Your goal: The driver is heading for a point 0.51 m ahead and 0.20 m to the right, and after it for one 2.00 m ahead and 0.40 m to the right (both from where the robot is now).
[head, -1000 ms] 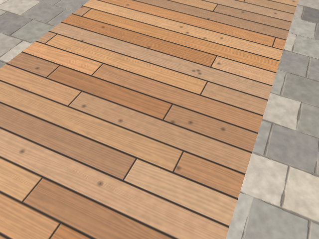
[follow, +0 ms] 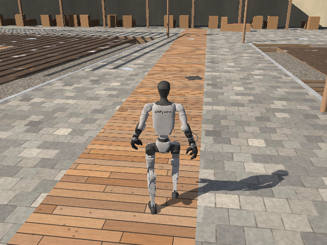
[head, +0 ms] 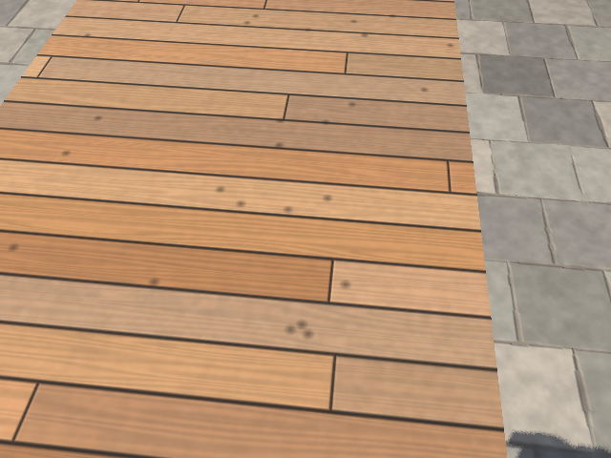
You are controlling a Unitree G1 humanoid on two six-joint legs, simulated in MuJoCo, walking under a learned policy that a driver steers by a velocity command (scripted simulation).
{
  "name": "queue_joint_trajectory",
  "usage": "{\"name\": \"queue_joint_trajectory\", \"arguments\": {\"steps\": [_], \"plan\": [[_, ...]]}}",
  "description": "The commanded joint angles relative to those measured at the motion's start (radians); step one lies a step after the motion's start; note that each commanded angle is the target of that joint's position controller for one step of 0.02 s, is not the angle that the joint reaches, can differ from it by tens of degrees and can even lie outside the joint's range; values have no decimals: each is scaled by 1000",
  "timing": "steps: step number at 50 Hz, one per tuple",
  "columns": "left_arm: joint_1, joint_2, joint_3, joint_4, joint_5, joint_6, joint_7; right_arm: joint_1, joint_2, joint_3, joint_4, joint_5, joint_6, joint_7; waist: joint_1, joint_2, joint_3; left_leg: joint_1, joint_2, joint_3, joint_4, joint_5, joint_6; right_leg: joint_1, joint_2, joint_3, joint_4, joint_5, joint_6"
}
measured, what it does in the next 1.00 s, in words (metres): walks ahead, turning right: right foot, then left foot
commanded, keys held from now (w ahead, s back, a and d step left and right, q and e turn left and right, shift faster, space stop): w+e+shift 0.34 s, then e+shift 0.26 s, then q+shift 0.40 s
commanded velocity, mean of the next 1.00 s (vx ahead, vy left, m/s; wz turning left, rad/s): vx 0.56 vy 0.00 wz -0.55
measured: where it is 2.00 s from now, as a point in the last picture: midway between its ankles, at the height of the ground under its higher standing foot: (361, 361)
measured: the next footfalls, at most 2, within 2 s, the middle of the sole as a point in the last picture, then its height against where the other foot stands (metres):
right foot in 0.22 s outside the picture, level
left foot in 0.62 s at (358, 323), level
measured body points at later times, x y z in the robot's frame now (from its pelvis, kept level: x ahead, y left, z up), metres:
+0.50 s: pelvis +0.45 -0.07 +0.00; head +0.49 -0.10 +0.44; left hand +0.55 +0.20 -0.13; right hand +0.60 -0.38 -0.06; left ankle +0.70 +0.03 -0.67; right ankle +0.37 -0.06 -0.74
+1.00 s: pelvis +0.64 -0.13 -0.01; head +0.66 -0.17 +0.44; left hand +0.96 -0.05 -0.07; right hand +0.56 -0.43 -0.13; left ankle +0.79 -0.09 -0.73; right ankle +0.63 -0.25 -0.74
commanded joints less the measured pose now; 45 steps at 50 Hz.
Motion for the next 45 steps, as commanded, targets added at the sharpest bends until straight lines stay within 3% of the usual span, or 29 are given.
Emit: {"name": "queue_joint_trajectory", "arguments": {"steps": [1,4,7,8,10,11,12,13,14,15,16,18,22,23,24,26,29,30,31,32,33,34,35,36,37,38,41,43,45], "plan": [[-67,-54,-35,-107,-1,8,-27,-82,-10,12,-52,0,-38,8,66,116,95,-105,224,-57,-258,271,44,-53,-46,6,-103,156,5],[-177,-30,-43,-144,-1,4,-45,-42,-65,5,-38,1,-42,-4,55,62,143,-59,200,63,-297,489,27,25,-2,-103,-368,250,-33],[-158,7,-35,-128,-5,-6,-43,20,-139,-7,-41,6,-19,-22,83,95,79,118,221,108,-140,1122,7,154,110,-204,-470,214,-79],[-88,29,-27,-109,-9,-8,-34,19,-172,-15,-50,3,1,-31,127,130,31,161,237,105,-24,1287,5,226,145,-213,-475,152,-91],[250,102,14,-18,-12,-10,-11,-55,-222,-33,-88,-8,43,-37,294,157,-140,91,280,61,425,1352,36,577,192,-158,-481,12,-141],[393,144,45,40,-14,-8,14,-69,-213,-36,-95,-15,53,-28,332,98,-192,-77,228,45,763,1001,29,805,195,-72,-547,-71,-165],[288,210,66,39,-30,4,33,-89,-62,-1,-132,-23,44,-7,212,-164,-73,-399,27,19,1146,-71,0,839,47,204,-606,-37,-203],[235,307,80,-11,6,16,27,-47,-57,9,-262,2,19,-6,116,-218,-256,-754,-55,-191,1354,-223,-41,1116,-126,755,-811,-124,-410],[245,267,82,-31,8,16,37,-129,-93,18,-276,-9,-12,-8,152,-23,-235,-833,10,-300,1293,-139,-29,1078,-175,873,-977,-270,-383],[226,206,70,-10,2,6,45,-158,-107,20,-267,-5,-25,-8,114,97,-96,-810,54,-307,1176,-76,-24,914,-154,806,-1011,-250,-336],[201,171,59,5,-3,-9,49,-183,-95,24,-265,-17,-21,-11,63,157,-28,-738,87,-304,1081,-65,-31,759,-109,709,-1010,-150,-298],[144,125,37,-5,-15,-42,59,-160,-83,31,-254,-46,21,-9,-10,176,36,-603,123,-301,966,-78,-66,532,-33,546,-1001,144,-271],[165,144,40,0,-27,-61,50,-284,-26,53,-326,-28,52,0,-4,140,57,-457,89,-202,626,60,-99,351,103,318,-928,779,-189],[180,142,43,5,-30,-53,48,-311,-14,60,-339,-20,51,2,16,109,26,-407,55,-186,524,171,-82,353,143,281,-894,815,-145],[193,46,29,-23,-99,-54,71,-492,17,53,-405,17,-4,-10,90,155,11,-379,-33,-236,356,227,-87,320,168,358,-878,590,-95],[230,110,43,4,-84,-28,90,-509,5,40,-426,30,-32,-10,101,59,-48,-259,-125,-217,111,396,-77,376,187,395,-849,457,-21],[189,93,46,-14,-67,-16,98,-385,-94,-13,-420,43,-34,-28,26,-61,-131,-30,-118,-271,34,553,-56,399,216,428,-616,417,69],[130,83,43,-41,-68,-14,95,-227,-106,-26,-391,32,-29,-36,-72,-81,-214,150,-63,-291,-5,670,-31,367,252,386,-414,383,114],[178,-24,10,-60,-30,-5,93,-50,-121,-19,-345,14,-16,-36,-96,16,-384,406,174,-444,154,950,48,277,289,280,-93,-273,146],[343,-64,-11,-88,-9,-4,86,-2,-135,-2,-347,-39,-8,-28,-22,282,-529,548,431,-790,239,1471,196,156,340,282,225,-689,169],[497,27,-6,-76,-48,-3,63,-51,-168,-18,-319,-11,-7,-6,46,334,-626,566,579,-1075,208,1061,404,55,258,350,459,-574,187],[409,72,-5,-52,-62,18,58,-182,-119,-18,-368,-4,3,-7,22,215,-536,447,479,-1030,103,547,397,-6,170,286,462,-459,193],[247,85,-2,-66,-48,34,65,-242,-24,15,-377,-5,19,-12,-3,84,-376,236,346,-879,29,299,322,-1,146,217,376,-376,190],[173,76,-2,-90,-29,47,77,-284,-13,37,-363,4,32,-9,37,24,-229,6,254,-783,-23,230,262,54,135,173,282,-322,186],[128,58,-7,-122,-9,43,79,-311,-46,30,-351,16,41,-2,68,27,-109,-146,183,-721,-54,269,224,88,118,141,138,-304,178],[113,27,-16,-136,-2,30,77,-304,-69,16,-337,22,45,2,82,48,-60,-225,122,-639,-61,368,194,138,108,113,-30,-302,169],[70,-35,-40,-150,-9,-7,90,-239,-131,-24,-307,22,63,-1,62,142,-154,-213,92,-584,-39,756,218,295,153,75,-351,-294,179],[70,-1,-34,-140,-25,5,88,-233,-150,-38,-314,32,78,-7,73,176,-224,-184,119,-653,-47,551,219,353,167,112,-429,-199,169],[20,34,-23,-150,-30,24,83,-245,-163,-49,-335,47,98,-13,69,181,-185,-249,112,-712,-93,173,190,396,173,124,-521,-147,150]]}}
Keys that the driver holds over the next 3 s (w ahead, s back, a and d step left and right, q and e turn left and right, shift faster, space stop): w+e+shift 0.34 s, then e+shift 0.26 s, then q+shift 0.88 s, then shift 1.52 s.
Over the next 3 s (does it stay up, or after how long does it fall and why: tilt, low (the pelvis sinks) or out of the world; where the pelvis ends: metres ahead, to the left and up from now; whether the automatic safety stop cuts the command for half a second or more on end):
stays up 0.73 -0.15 0.00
